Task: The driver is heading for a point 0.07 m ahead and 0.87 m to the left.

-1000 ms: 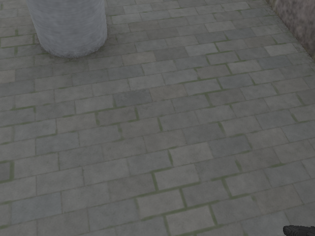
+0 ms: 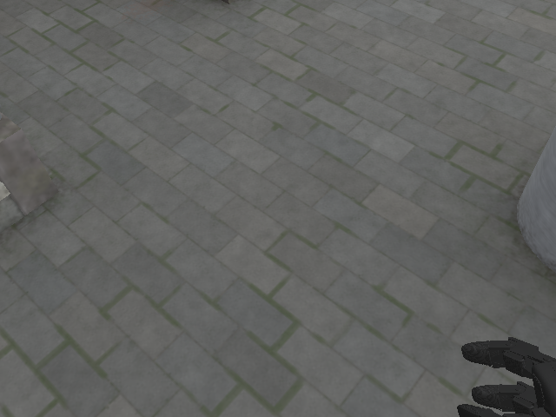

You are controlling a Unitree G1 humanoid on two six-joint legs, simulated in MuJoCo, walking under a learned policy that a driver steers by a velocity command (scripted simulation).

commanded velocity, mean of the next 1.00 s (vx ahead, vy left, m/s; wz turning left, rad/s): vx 0.98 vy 0.00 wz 1.00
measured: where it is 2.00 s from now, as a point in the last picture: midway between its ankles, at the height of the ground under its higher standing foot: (143, 170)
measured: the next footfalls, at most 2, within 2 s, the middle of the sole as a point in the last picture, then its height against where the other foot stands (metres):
left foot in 0.02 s outside the picture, level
right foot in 0.38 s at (364, 347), level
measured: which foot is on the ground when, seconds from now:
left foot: up 0.00-0.00, down 0.02-0.38, up 0.40-0.80, down 0.82-1.00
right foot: down 0.00-0.00, up 0.02-0.36, down 0.38-0.82, up 0.84-1.00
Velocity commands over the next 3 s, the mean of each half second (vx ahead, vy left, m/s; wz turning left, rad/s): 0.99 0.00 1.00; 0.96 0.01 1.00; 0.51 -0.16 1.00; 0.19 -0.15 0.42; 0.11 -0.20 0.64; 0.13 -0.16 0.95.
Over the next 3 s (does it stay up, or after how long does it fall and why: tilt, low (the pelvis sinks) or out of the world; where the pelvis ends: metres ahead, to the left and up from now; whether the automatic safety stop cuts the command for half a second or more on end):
stays up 1.29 0.57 0.03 its command is cut before an obstacle after 1.1 s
